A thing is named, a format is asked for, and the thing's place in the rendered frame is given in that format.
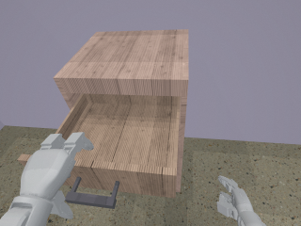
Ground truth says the right robot hand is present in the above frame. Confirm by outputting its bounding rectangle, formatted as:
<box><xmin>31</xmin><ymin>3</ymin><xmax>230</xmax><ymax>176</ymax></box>
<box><xmin>216</xmin><ymin>175</ymin><xmax>254</xmax><ymax>222</ymax></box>

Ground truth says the robot right forearm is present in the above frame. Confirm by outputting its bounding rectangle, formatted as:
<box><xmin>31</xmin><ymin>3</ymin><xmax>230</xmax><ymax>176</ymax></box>
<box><xmin>237</xmin><ymin>210</ymin><xmax>266</xmax><ymax>226</ymax></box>

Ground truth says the drawer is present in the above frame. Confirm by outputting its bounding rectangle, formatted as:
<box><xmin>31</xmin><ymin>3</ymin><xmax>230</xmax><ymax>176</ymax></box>
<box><xmin>18</xmin><ymin>93</ymin><xmax>181</xmax><ymax>199</ymax></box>

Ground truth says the cabinet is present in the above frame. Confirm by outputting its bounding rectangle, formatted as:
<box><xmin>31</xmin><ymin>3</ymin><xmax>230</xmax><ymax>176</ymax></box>
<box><xmin>53</xmin><ymin>29</ymin><xmax>189</xmax><ymax>192</ymax></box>

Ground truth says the robot left forearm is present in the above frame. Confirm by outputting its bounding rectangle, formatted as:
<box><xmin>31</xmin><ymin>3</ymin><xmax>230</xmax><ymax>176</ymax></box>
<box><xmin>0</xmin><ymin>194</ymin><xmax>54</xmax><ymax>226</ymax></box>

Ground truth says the left robot hand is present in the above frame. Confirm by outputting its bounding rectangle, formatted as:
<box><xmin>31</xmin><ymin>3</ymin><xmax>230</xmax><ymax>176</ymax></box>
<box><xmin>20</xmin><ymin>132</ymin><xmax>94</xmax><ymax>219</ymax></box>

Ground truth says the handle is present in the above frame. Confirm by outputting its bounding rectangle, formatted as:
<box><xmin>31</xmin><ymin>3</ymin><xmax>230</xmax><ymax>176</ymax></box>
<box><xmin>65</xmin><ymin>176</ymin><xmax>119</xmax><ymax>209</ymax></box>

